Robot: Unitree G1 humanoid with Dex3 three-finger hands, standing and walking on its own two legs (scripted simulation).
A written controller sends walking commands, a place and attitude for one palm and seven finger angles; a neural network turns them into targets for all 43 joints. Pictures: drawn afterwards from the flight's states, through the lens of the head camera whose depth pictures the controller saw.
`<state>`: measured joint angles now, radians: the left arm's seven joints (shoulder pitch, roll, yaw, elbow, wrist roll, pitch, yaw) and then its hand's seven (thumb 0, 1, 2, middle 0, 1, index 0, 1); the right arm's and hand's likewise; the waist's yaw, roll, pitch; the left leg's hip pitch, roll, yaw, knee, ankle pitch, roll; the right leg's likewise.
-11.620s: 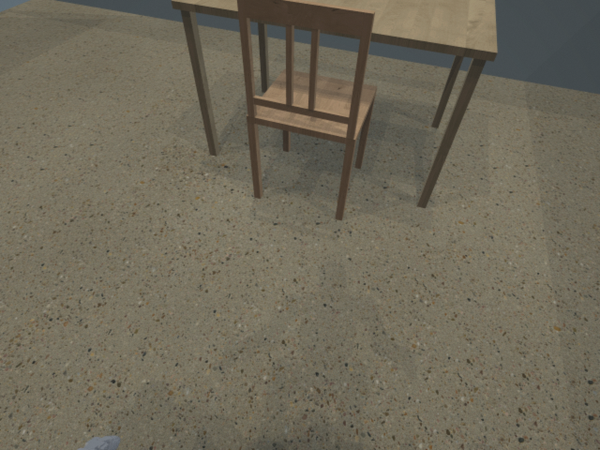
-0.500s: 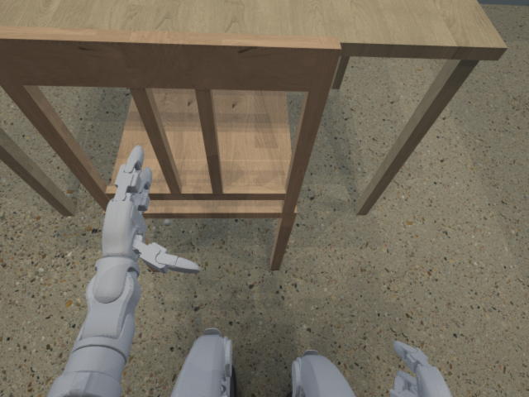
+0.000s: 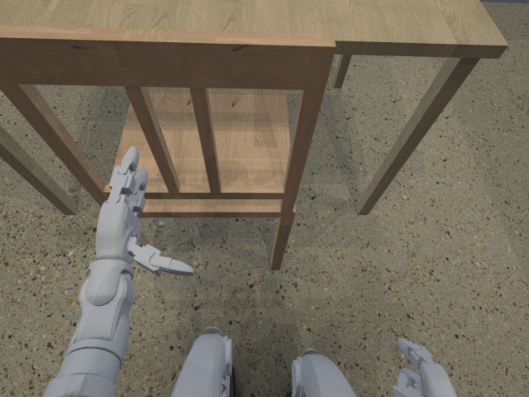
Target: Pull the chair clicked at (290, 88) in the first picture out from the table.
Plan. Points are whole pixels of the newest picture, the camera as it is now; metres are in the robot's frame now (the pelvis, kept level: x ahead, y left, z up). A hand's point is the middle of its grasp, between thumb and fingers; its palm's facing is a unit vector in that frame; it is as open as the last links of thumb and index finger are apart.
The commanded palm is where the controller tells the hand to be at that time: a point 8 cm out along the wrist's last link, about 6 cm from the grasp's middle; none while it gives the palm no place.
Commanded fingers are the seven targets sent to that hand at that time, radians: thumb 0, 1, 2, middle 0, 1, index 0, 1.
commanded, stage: aim the fingers beside a spindle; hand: left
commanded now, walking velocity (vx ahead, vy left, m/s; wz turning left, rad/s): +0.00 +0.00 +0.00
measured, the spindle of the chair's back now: (158, 146) +0.50 +0.20 +0.02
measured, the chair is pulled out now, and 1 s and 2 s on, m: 0.00 0.00 0.00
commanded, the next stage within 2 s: push the fingers through the gap in 0.52 s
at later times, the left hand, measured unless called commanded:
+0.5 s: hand (163, 230) +0.35 +0.16 +0.02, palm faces +0.02 -1.00 -0.02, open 16.9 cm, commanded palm +0.33 +0.21 +0.02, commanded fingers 0.00 -0.50 0.30 -0.06 -0.08 -0.06 -0.08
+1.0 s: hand (165, 202) +0.39 +0.17 +0.02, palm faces +0.04 -1.00 -0.04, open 16.9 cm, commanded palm +0.38 +0.21 +0.02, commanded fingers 0.00 -0.50 0.30 -0.06 -0.08 -0.06 -0.08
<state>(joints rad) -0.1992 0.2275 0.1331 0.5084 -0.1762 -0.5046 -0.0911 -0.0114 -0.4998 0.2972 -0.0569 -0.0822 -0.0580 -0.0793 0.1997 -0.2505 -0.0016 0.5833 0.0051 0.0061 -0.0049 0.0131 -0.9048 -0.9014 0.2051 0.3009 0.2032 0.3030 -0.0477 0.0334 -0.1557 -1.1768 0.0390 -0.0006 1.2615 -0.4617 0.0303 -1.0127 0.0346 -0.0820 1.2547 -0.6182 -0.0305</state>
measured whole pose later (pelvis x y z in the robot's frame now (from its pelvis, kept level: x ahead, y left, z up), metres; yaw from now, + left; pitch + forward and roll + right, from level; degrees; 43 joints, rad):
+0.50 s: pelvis +0.00 +0.01 +0.00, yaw +0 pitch +21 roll -4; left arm -0.16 0.20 0.10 0.47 -0.16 -0.49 -0.07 -0.01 -0.50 0.30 -0.06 -0.08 -0.06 -0.08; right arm 0.21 -0.24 0.00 0.58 0.00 0.01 0.00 0.01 -0.90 -0.90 0.21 0.30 0.20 0.30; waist -0.05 0.03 -0.16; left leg -1.18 0.03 0.01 1.26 -0.46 0.05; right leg -1.01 0.03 -0.07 1.25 -0.61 -0.02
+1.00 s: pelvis +0.00 +0.01 +0.00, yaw -1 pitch +23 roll -4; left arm -0.35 0.23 0.15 0.62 -0.13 -0.49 -0.04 -0.01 -0.50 0.30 -0.06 -0.08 -0.06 -0.08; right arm 0.22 -0.25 0.01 0.59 -0.01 0.03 0.01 0.01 -0.90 -0.90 0.21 0.30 0.20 0.30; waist -0.07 0.04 -0.16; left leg -1.20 0.04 0.01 1.27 -0.46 0.05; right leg -1.04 0.03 -0.07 1.25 -0.61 -0.01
